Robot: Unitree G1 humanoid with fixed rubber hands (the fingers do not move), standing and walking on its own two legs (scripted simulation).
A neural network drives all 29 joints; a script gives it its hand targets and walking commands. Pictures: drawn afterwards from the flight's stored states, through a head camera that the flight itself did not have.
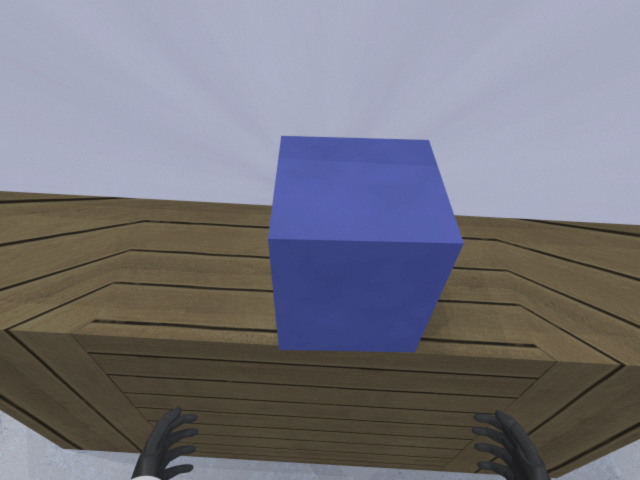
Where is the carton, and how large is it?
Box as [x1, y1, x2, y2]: [268, 136, 463, 351]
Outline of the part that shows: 281,136 268,234 279,349 414,351 463,243 428,140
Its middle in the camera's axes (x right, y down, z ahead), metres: +0.05 +0.01 +0.57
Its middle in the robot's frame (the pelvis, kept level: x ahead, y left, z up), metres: +0.42 +0.00 +0.05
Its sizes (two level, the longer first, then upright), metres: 0.210 0.200 0.250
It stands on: a pedestal, 0.70 m high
